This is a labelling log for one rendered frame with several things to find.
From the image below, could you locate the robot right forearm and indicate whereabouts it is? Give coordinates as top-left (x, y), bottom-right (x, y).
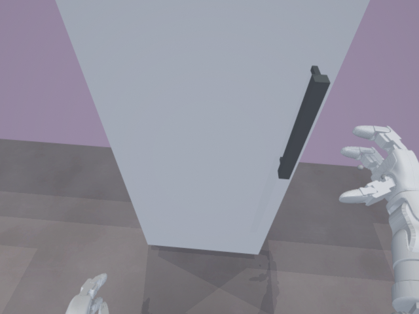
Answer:
top-left (386, 190), bottom-right (419, 314)

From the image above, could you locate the fridge door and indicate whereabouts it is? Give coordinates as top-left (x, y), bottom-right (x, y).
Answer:
top-left (55, 0), bottom-right (369, 254)

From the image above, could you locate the handle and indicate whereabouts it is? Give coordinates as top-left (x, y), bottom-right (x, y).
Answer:
top-left (278, 65), bottom-right (330, 179)

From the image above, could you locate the right robot hand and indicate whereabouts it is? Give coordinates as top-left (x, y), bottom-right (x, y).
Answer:
top-left (339, 126), bottom-right (419, 206)

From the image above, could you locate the left robot hand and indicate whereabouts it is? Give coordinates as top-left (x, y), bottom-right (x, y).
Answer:
top-left (65, 273), bottom-right (109, 314)

